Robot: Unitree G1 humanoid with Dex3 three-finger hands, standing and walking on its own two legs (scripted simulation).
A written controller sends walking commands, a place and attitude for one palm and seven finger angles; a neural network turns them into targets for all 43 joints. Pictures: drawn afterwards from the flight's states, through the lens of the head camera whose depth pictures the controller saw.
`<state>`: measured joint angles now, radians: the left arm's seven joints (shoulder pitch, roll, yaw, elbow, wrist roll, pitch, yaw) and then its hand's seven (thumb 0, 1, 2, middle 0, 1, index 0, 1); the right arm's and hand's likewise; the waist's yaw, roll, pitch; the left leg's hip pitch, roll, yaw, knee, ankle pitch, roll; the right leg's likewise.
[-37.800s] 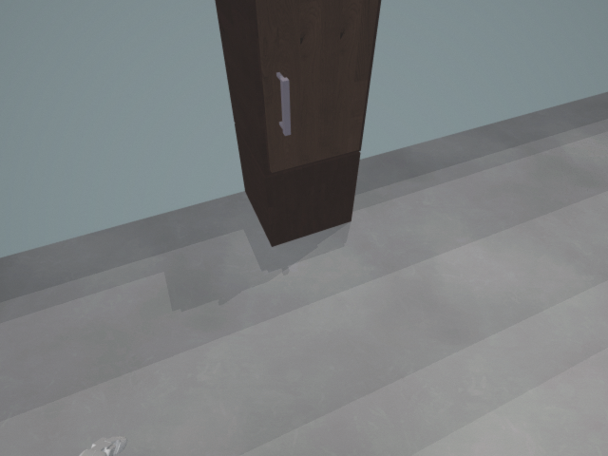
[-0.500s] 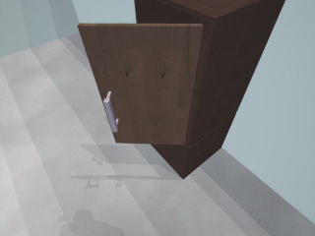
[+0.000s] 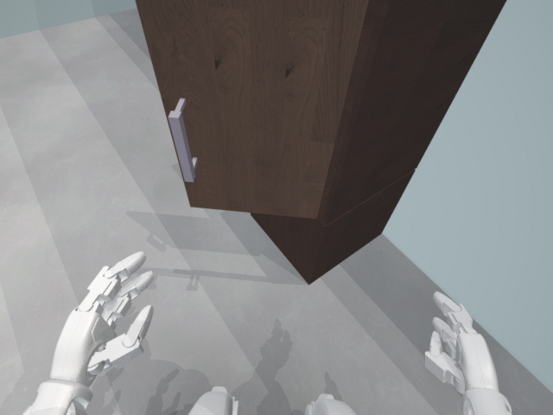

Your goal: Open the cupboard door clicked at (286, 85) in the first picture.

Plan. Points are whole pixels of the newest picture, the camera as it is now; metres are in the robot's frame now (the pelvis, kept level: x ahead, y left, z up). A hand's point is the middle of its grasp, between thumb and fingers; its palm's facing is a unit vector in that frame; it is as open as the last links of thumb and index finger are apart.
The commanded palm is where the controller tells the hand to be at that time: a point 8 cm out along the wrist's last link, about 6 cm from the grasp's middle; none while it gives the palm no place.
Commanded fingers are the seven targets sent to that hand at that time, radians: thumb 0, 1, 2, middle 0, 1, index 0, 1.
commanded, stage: raise the hand with hooked fingers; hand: left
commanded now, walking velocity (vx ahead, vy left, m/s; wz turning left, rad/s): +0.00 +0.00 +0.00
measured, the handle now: (185, 142) +0.61 +0.23 -0.01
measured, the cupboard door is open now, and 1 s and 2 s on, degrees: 49 49 49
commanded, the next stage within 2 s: move the hooked fingers beside the handle in 1.74 s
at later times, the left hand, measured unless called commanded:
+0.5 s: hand (98, 332) +0.22 +0.25 +0.01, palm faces +0.00 -1.00 -0.04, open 11.2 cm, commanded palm +0.20 +0.30 +0.01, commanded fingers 0.00 -0.13 0.46 -0.27 -0.96 -0.27 -0.96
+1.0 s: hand (75, 313) +0.24 +0.29 +0.01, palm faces -0.01 -1.00 -0.07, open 13.8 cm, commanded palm +0.23 +0.34 +0.01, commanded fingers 0.00 -0.50 0.30 -0.30 -1.20 -0.30 -1.20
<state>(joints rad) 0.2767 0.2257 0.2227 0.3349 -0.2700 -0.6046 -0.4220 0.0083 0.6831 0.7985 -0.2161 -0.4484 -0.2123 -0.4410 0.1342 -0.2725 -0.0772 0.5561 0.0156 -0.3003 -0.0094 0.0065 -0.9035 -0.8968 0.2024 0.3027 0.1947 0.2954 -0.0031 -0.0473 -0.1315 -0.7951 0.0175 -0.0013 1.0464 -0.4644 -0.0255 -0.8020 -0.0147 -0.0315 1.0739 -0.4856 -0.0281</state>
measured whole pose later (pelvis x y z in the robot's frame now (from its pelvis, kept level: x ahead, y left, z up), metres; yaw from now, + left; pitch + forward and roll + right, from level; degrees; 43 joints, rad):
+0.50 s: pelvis -0.02 +0.02 -0.03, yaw +0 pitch +16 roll -3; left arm 0.27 0.30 0.33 0.12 -0.35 -0.32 -0.40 0.01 0.10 0.55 -0.26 -0.82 -0.26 -0.81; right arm 0.28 -0.20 0.01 0.57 0.03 -0.22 -0.06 0.01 -0.90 -0.90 0.21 0.30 0.20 0.30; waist -0.01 0.03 -0.14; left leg -1.03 0.03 -0.04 1.25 -0.51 0.00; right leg -0.99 0.00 -0.06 1.20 -0.50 0.00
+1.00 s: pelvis -0.01 +0.03 -0.03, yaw +0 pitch +18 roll -4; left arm 0.13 0.38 0.38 0.25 -0.34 -0.34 -0.49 0.00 -0.44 0.32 -0.30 -1.17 -0.29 -1.16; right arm 0.22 -0.25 0.03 0.50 0.03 -0.22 -0.06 0.01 -0.90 -0.90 0.21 0.30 0.20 0.30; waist 0.01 0.02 -0.15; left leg -1.05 0.01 -0.05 1.27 -0.53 0.01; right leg -0.99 -0.02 -0.08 1.19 -0.52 0.01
